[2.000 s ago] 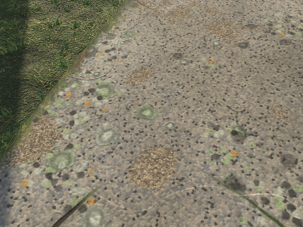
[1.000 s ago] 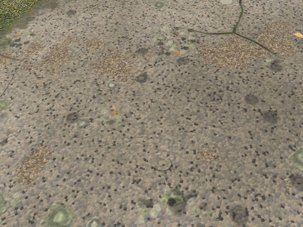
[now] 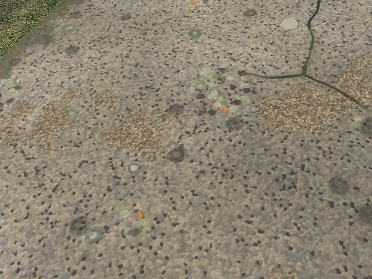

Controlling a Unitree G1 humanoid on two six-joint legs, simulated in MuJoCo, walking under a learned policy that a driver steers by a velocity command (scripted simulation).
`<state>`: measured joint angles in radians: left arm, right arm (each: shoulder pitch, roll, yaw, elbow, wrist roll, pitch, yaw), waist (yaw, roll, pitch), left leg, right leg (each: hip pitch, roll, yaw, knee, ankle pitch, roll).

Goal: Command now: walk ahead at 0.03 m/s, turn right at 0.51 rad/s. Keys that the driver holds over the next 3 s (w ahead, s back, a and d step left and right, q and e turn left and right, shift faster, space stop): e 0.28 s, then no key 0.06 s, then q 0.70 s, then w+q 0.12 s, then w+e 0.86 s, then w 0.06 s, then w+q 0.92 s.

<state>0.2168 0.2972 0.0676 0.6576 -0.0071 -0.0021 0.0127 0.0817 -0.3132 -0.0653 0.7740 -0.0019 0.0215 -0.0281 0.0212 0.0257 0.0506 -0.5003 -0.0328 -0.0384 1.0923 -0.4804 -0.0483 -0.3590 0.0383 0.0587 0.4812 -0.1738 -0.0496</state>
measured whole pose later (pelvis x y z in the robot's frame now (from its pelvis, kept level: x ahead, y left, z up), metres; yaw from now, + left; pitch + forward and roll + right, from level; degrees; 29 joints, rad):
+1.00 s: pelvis +0.01 +0.08 -0.01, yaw +2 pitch +1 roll -1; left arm 0.14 0.32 0.09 0.74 0.01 0.02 0.04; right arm 0.16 -0.32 -0.08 0.68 0.00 0.05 0.02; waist 0.00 -0.04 0.07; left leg -0.34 -0.03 0.02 0.62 -0.31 0.06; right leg -0.33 -0.08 -0.01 0.83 -0.53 0.06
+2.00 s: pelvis +0.38 +0.05 -0.02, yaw -11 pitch +3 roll +0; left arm 0.46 0.32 0.06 0.78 -0.02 -0.03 0.03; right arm -0.01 -0.29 -0.03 0.62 0.00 -0.12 0.03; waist 0.10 0.03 0.03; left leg -0.48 -0.03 -0.05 0.44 0.00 0.01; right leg 0.04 0.08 0.24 0.43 -0.48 -0.06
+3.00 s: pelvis +0.88 -0.01 -0.03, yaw +10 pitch +1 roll -2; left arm 0.32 0.32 0.07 0.81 -0.01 -0.06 0.01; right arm 0.08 -0.31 -0.06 0.60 0.03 -0.02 0.04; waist 0.05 0.01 0.08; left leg -0.50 -0.03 0.04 0.66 -0.18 0.11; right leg -0.10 -0.08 -0.12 0.89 -0.53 0.04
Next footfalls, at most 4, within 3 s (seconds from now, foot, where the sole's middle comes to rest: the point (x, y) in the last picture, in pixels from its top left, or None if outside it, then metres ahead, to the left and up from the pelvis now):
0.30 left None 0.09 0.15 -0.78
0.62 right None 0.01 -0.09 -0.78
0.94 left None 0.05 0.18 -0.78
1.54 right None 0.22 -0.04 -0.78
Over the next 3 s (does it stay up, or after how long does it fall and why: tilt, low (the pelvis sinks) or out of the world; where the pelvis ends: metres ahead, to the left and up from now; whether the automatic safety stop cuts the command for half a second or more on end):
stays up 0.88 -0.01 -0.03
